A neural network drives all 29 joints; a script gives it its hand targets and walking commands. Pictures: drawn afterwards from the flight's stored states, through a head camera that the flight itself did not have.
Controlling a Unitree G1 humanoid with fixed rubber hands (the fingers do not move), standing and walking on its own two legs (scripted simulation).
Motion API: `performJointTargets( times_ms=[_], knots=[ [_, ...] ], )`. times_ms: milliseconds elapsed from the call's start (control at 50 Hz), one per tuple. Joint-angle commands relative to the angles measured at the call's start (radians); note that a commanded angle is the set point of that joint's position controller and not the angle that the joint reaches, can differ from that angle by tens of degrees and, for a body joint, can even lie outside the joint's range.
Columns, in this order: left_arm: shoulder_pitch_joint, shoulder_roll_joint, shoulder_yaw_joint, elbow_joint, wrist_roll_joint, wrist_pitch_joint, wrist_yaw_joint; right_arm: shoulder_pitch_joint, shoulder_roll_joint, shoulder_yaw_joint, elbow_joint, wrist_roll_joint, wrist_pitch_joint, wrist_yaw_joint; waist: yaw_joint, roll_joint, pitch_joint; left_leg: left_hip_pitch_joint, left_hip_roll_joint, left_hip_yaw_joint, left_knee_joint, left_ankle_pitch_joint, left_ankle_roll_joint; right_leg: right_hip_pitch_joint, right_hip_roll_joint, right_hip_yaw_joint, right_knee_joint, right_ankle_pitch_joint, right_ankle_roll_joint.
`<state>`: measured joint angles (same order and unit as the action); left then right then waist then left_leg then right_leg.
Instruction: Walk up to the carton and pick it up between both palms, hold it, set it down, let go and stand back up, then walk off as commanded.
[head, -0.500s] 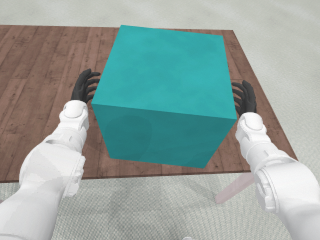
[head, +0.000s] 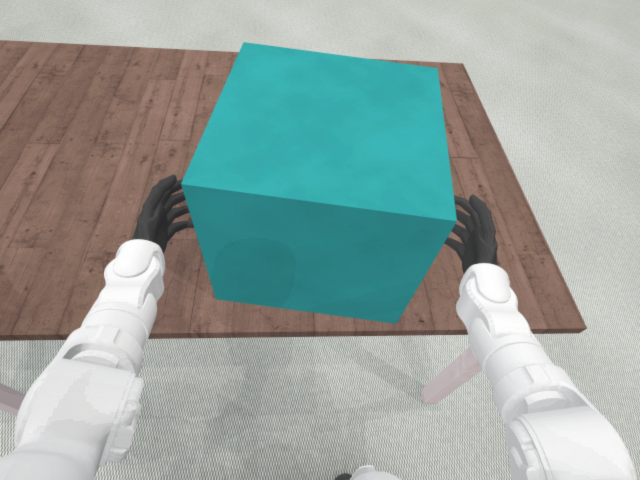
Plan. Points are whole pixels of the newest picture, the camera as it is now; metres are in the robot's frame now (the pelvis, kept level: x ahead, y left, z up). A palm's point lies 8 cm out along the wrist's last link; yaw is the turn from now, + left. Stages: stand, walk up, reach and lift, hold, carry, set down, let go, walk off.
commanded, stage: set down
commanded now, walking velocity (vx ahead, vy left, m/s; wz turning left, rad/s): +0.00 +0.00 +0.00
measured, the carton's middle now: (322, 188) +0.52 -0.05 +0.03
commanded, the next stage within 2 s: none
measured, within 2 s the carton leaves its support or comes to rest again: neither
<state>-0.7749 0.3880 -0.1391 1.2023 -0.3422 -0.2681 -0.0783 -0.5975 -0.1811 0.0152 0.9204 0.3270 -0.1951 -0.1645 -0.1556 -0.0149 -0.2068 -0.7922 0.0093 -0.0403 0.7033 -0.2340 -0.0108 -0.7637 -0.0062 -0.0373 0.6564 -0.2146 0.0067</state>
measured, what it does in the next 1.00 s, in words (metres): shifts its weight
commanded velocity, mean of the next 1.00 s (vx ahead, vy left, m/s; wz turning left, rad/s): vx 0.00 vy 0.00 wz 0.00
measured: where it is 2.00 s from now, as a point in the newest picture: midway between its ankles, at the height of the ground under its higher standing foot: outside the picture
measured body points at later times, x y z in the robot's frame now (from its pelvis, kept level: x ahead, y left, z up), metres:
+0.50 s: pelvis +0.02 +0.00 +0.02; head +0.04 +0.01 +0.47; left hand +0.39 +0.23 +0.05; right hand +0.32 -0.23 +0.04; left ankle +0.05 +0.12 -0.71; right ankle +0.05 -0.13 -0.71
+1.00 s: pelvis +0.05 +0.01 +0.03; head +0.04 +0.03 +0.48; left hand +0.31 +0.25 +0.04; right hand +0.27 -0.22 +0.04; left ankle +0.05 +0.12 -0.71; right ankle +0.05 -0.13 -0.71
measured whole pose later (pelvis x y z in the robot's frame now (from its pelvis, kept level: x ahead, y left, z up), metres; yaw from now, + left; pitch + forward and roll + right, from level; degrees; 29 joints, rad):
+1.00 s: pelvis +0.05 +0.01 +0.03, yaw -2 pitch -4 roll -1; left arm 0.08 0.41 -0.04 0.43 -0.32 -0.18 -0.13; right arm 0.19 -0.14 0.00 0.32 0.23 -0.18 -0.17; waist -0.02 0.00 0.03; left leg -0.13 0.01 0.00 0.46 -0.26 0.00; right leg -0.10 0.00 0.00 0.37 -0.21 0.02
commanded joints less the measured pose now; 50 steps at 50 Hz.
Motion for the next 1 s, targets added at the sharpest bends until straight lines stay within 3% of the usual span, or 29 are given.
performJointTargets(
  times_ms=[0,20,60,80,120,140,220,240,300,340,360,420,480,520,600,660,680,820,980],
  knots=[
    [-0.382,0.203,0.060,-0.197,0.001,-0.018,0.000,-0.299,-0.168,-0.049,-0.239,-0.029,-0.016,-0.023,0.016,0.130,-0.529,0.360,-0.043,0.029,-0.103,0.058,-0.024,0.313,0.021,-0.013,-0.087,0.111,-0.004],
    [-0.376,0.207,0.062,-0.216,-0.005,-0.013,0.000,-0.294,-0.161,-0.045,-0.268,-0.029,-0.011,-0.026,0.024,0.133,-0.519,0.360,-0.043,0.028,-0.103,0.051,-0.023,0.321,0.019,-0.012,-0.083,0.109,-0.008],
    [-0.367,0.210,0.037,-0.241,-0.029,-0.012,0.002,-0.279,-0.164,-0.070,-0.302,-0.043,0.003,-0.031,0.000,0.136,-0.484,0.364,-0.033,0.010,-0.124,-0.008,-0.022,0.312,0.023,-0.020,-0.081,0.073,-0.015],
    [-0.400,0.201,0.020,-0.255,-0.054,-0.012,0.004,-0.311,-0.159,-0.074,-0.307,-0.040,0.011,-0.026,0.003,0.152,-0.475,0.357,-0.027,0.008,-0.132,-0.033,-0.022,0.297,0.020,-0.021,-0.075,0.047,-0.018],
    [-0.298,0.199,0.025,-0.301,-0.053,-0.005,0.003,-0.209,-0.155,-0.053,-0.328,-0.024,0.014,-0.019,0.016,0.157,-0.441,0.409,-0.020,0.000,-0.148,-0.007,-0.027,0.329,0.021,-0.019,-0.078,0.085,-0.025],
    [-0.356,0.206,0.010,-0.255,-0.060,-0.005,0.000,-0.258,-0.163,-0.067,-0.277,-0.035,0.026,-0.015,0.005,0.169,-0.396,0.387,-0.016,-0.002,-0.153,-0.053,-0.028,0.298,0.019,-0.022,-0.084,0.033,-0.030],
    [-0.176,0.189,0.034,-0.306,-0.042,0.013,-0.021,-0.104,-0.133,-0.021,-0.313,-0.027,0.017,-0.018,0.025,0.119,-0.326,0.452,-0.022,0.001,-0.162,0.037,-0.025,0.384,0.015,-0.009,-0.120,0.085,-0.029],
    [-0.187,0.201,0.036,-0.298,-0.042,0.013,-0.027,-0.105,-0.136,-0.023,-0.306,-0.027,0.013,-0.020,0.022,0.121,-0.309,0.462,-0.027,0.005,-0.159,0.051,-0.026,0.369,0.012,-0.006,-0.136,0.080,-0.033],
    [-0.078,0.207,0.078,-0.376,-0.007,0.024,-0.039,0.005,-0.102,0.006,-0.351,-0.023,-0.003,-0.023,0.054,0.121,-0.269,0.517,-0.039,0.013,-0.165,0.119,-0.029,0.429,0.009,0.010,-0.169,0.131,-0.033],
    [-0.054,0.214,0.085,-0.402,-0.010,0.020,-0.041,0.028,-0.109,-0.020,-0.367,-0.043,-0.010,-0.023,0.042,0.094,-0.213,0.515,-0.035,0.008,-0.185,0.094,-0.027,0.448,0.012,0.008,-0.188,0.103,-0.031],
    [-0.018,0.215,0.090,-0.463,-0.011,0.015,-0.039,0.056,-0.113,-0.030,-0.419,-0.041,-0.018,-0.021,0.047,0.108,-0.238,0.536,-0.035,0.010,-0.194,0.111,-0.027,0.478,0.012,0.014,-0.189,0.124,-0.035],
    [-0.011,0.220,0.078,-0.432,-0.027,0.012,-0.039,0.053,-0.101,-0.054,-0.420,-0.069,-0.011,-0.020,0.041,0.075,-0.164,0.512,-0.035,0.020,-0.212,0.052,-0.022,0.488,0.011,0.018,-0.212,0.059,-0.035],
    [0.092,0.232,0.103,-0.508,-0.019,-0.001,-0.037,0.147,-0.095,-0.045,-0.494,-0.071,-0.023,-0.016,0.071,0.083,-0.156,0.551,-0.036,0.024,-0.219,0.108,-0.031,0.519,0.012,0.026,-0.223,0.096,-0.035],
    [0.119,0.249,0.104,-0.530,-0.033,0.004,-0.042,0.171,-0.102,-0.051,-0.521,-0.080,-0.018,-0.019,0.064,0.066,-0.156,0.559,-0.036,0.025,-0.218,0.123,-0.029,0.547,0.008,0.033,-0.230,0.113,-0.033],
    [0.258,0.248,0.140,-0.624,-0.011,0.003,-0.048,0.302,-0.079,-0.042,-0.576,-0.088,-0.030,-0.019,0.084,0.073,-0.108,0.608,-0.032,0.030,-0.227,0.191,-0.036,0.600,0.010,0.039,-0.244,0.166,-0.030],
    [0.271,0.236,0.106,-0.679,-0.034,0.007,-0.045,0.310,-0.081,-0.060,-0.600,-0.090,-0.020,-0.014,0.071,0.085,-0.082,0.619,-0.029,0.028,-0.234,0.188,-0.042,0.587,0.014,0.035,-0.257,0.150,-0.038],
    [0.356,0.240,0.125,-0.709,-0.027,0.011,-0.046,0.378,-0.079,-0.047,-0.639,-0.082,-0.025,-0.013,0.092,0.080,-0.084,0.658,-0.026,0.031,-0.237,0.239,-0.044,0.616,0.012,0.039,-0.266,0.180,-0.040],
    [0.574,0.218,0.181,-0.847,0.020,0.045,-0.053,0.571,-0.080,-0.041,-0.695,-0.083,-0.037,-0.011,0.122,0.086,0.015,0.722,-0.027,0.043,-0.264,0.380,-0.064,0.662,0.032,0.039,-0.310,0.258,-0.045],
    [0.765,0.183,0.176,-0.979,0.018,0.047,-0.053,0.734,-0.053,-0.052,-0.804,-0.108,-0.028,-0.005,0.138,0.091,0.124,0.738,-0.020,0.041,-0.312,0.339,-0.068,0.696,0.032,0.057,-0.359,0.197,-0.060]
  ],
)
